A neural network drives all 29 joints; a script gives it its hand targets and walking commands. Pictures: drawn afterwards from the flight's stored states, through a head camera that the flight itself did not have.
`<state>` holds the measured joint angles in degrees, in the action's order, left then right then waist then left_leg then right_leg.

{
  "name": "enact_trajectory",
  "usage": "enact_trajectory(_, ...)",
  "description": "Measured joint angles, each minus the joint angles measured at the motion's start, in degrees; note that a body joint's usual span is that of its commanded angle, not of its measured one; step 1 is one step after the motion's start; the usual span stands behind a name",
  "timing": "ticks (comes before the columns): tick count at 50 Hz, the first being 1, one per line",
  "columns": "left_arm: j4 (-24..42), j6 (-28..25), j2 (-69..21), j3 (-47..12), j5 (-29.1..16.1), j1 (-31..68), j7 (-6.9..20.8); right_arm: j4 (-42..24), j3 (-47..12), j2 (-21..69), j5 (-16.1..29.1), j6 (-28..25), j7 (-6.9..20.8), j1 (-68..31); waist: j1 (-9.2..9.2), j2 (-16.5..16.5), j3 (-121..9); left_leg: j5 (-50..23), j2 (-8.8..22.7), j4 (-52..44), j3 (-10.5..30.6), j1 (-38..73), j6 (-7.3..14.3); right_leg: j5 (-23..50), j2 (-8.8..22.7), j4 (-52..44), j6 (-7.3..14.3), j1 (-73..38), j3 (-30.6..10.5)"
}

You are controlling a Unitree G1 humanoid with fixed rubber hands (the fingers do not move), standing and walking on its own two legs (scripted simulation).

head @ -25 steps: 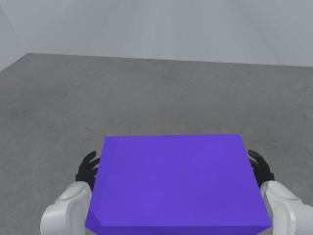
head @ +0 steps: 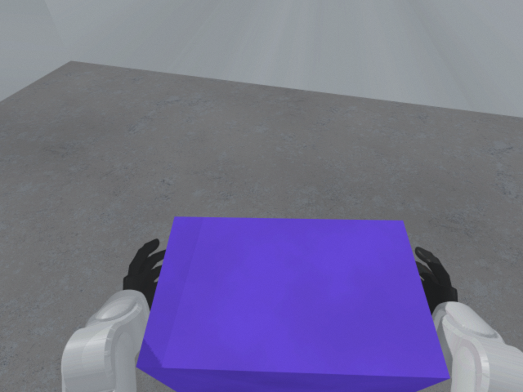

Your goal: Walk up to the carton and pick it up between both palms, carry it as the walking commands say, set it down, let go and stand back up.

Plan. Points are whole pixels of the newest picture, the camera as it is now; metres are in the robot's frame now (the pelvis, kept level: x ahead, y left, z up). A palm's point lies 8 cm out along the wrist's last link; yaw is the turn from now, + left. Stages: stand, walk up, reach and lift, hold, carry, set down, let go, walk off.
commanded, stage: carry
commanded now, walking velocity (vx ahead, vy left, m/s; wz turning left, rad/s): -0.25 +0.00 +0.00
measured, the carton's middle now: (283, 323) +0.23 +0.01 +0.02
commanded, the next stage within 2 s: none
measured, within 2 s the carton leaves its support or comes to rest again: neither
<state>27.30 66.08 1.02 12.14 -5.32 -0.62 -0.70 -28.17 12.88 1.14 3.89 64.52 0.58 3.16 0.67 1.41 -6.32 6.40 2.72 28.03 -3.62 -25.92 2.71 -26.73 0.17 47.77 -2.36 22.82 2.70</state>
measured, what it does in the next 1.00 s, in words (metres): walks backwards: right foot, then left foot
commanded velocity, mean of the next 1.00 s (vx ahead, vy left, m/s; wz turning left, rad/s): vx -0.25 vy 0.00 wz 0.00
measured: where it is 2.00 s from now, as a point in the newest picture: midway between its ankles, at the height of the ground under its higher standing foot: outside the picture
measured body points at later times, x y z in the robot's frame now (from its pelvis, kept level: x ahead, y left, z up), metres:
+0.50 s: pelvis -0.19 +0.02 +0.00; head -0.19 +0.03 +0.45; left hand +0.05 +0.22 +0.06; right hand +0.06 -0.17 +0.07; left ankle -0.19 +0.11 -0.74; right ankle -0.13 -0.12 -0.70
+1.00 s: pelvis -0.37 +0.00 +0.00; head -0.37 -0.01 +0.45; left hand -0.13 +0.18 +0.08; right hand -0.14 -0.21 +0.07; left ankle -0.39 +0.12 -0.66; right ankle -0.33 -0.12 -0.74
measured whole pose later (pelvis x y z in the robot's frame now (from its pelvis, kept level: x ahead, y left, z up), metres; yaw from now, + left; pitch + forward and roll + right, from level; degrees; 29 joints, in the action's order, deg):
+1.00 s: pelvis -0.37 +0.00 +0.00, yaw -1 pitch +3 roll +2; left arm 30.4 65.3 -2.9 13.4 -3.9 -4.8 -0.4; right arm -27.7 11.8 -1.7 6.1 65.4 0.6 2.6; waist -1.7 -0.1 -4.6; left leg 25.9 -0.6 61.8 -2.4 -30.9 -2.3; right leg -11.7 4.1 30.0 0.1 21.6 2.9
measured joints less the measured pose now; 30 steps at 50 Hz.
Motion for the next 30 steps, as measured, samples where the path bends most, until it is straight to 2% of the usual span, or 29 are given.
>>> enact_trajectory(2, -0.17, 0.04, 0.00, 0.11, -0.11, 0.38, -0.02, -0.17, -0.21, -0.29, -0.23, 0.26, -0.03, -0.32, -0.30, 0.81, -0.24, -1.72, 0.42, -0.34, -0.32, -1.65, -0.28, 1.64, -0.13, -8.94, 0.23, -3.85, 1.01)
enact_trajectory(4, -0.17, 0.01, -0.23, 0.33, -0.21, 0.50, 0.02, -0.42, -0.55, -0.75, -0.36, 0.45, -0.07, -0.51, -0.43, 1.13, -0.29, -2.99, 0.70, 0.32, -0.86, -3.57, -0.81, 6.43, 0.05, -18.62, 0.84, -7.44, 2.06)
enact_trajectory(5, -0.78, -0.42, -1.04, 0.31, 0.03, 0.29, 0.01, -0.15, -0.58, -1.48, -0.22, 0.54, -0.07, -0.41, -0.50, 2.31, 0.06, -2.16, 1.30, 1.07, -0.26, -4.35, -1.60, 9.71, -0.62, -19.36, 1.43, -7.01, 2.43)
enact_trajectory(6, -1.19, -0.56, -1.79, 0.20, 0.40, -0.20, -0.01, 0.12, -0.60, -2.06, 0.03, 0.69, -0.06, 0.08, -0.61, 2.58, 0.33, 2.03, 1.25, 2.97, 0.11, -5.24, -2.72, 10.81, -0.69, -18.50, 2.01, -6.13, 2.35)
enact_trajectory(8, -1.24, -0.55, -3.21, 0.06, 1.11, -1.62, -0.05, 0.39, -0.51, -2.93, 0.72, 1.25, -0.06, 0.98, -0.98, 1.59, 0.94, 12.49, -0.36, 15.54, 0.87, -8.19, -4.08, 11.13, 0.50, -17.06, 2.69, -4.91, 1.78)
enact_trajectory(9, -0.85, -0.56, -3.74, 0.11, 1.43, -2.47, -0.06, 0.59, -0.54, -3.22, 1.10, 1.51, -0.07, 1.05, -1.21, 1.03, 1.19, 15.03, -1.29, 22.86, 1.36, -9.36, -4.26, 11.42, 1.15, -16.95, 2.78, -4.55, 1.39)
enact_trajectory(11, 0.52, -0.61, -4.23, 0.54, 1.68, -3.82, -0.05, 0.93, -0.75, -3.26, 1.69, 1.64, -0.13, 0.58, -1.71, -0.06, 1.44, 16.78, -2.77, 33.80, 1.92, -9.93, -4.49, 12.51, 2.34, -16.98, 2.74, -3.57, 0.61)
enact_trajectory(13, 1.82, -0.70, -4.03, 0.97, 1.60, -4.27, 0.00, 1.06, -1.01, -3.00, 1.98, 1.30, -0.19, -0.12, -2.08, -0.97, 1.29, 17.77, -3.48, 36.93, 1.87, -8.02, -4.80, 13.86, 3.35, -17.04, 2.47, -2.18, 0.16)
enact_trajectory(15, 2.44, -0.67, -3.61, 1.14, 1.36, -3.93, 0.36, 1.10, -1.19, -2.91, 2.04, 0.99, -0.23, -0.85, -2.15, -1.59, 0.82, 19.18, -3.38, 32.40, 1.13, -4.16, -4.86, 15.27, 4.08, -17.28, 2.29, -0.62, 0.07)
enact_trajectory(18, 2.26, -0.51, -3.21, 0.99, 1.62, -2.72, 0.42, 1.27, -1.20, -3.24, 1.96, 0.96, -0.27, -1.85, -1.66, -2.44, 0.04, 19.39, -3.21, 19.07, -0.22, 3.15, -4.57, 17.54, 4.89, -17.83, 1.79, 1.72, 0.29)
enact_trajectory(21, 1.60, -0.43, -2.62, 0.51, 2.03, -1.65, 0.41, 1.86, -1.04, -3.43, 1.87, 1.10, -0.29, -2.83, -1.46, -3.10, -0.28, 12.88, -2.96, 2.18, -1.29, 10.41, -4.20, 19.38, 5.37, -17.07, 0.89, 4.47, 1.02)
enact_trajectory(22, 0.95, -0.36, -1.76, 0.48, 1.92, -1.51, 0.42, 2.77, -1.11, -2.64, 1.46, 0.78, -0.31, -2.93, -1.60, -4.30, -0.08, 11.64, -3.75, 1.83, -1.37, 9.72, -3.05, 18.51, 5.95, -15.93, 0.33, 5.47, 0.53)
enact_trajectory(23, 0.47, -0.18, -1.03, 0.51, 1.64, -1.81, 0.42, 3.39, -1.22, -1.79, 0.94, 0.78, -0.35, -2.82, -1.61, -4.50, 0.05, 10.99, -3.77, 2.54, -1.10, 8.65, -1.89, 12.89, 5.58, -12.16, -0.19, 6.80, 0.39)
enact_trajectory(25, 0.09, 0.21, -0.08, 0.69, 0.95, -2.32, 0.41, 3.65, -1.12, -0.21, 0.18, 0.79, -0.40, -2.01, -1.28, -3.53, 0.75, 9.91, -2.60, 3.20, -0.32, 7.36, -0.63, 4.00, 3.11, 0.97, -0.39, 9.90, -0.55)
enact_trajectory(28, -0.03, 0.24, 0.05, 0.57, 0.23, -2.10, 0.35, 2.28, -0.47, 0.84, -0.06, 0.15, -0.30, -0.12, -0.44, -2.45, 1.71, 7.66, -1.26, 2.76, 0.79, 5.82, -0.40, 3.13, 0.29, 16.35, -0.08, 11.95, -1.68)
enact_trajectory(30, 0.17, -0.05, -0.38, 0.35, 0.07, -1.64, 0.27, 1.07, 0.11, 0.75, 0.16, -0.17, -0.12, 0.53, 0.01, -1.91, 2.09, 6.17, -0.79, 2.51, 1.15, 4.58, -0.41, 3.64, -0.42, 18.03, -0.13, 10.58, -1.85)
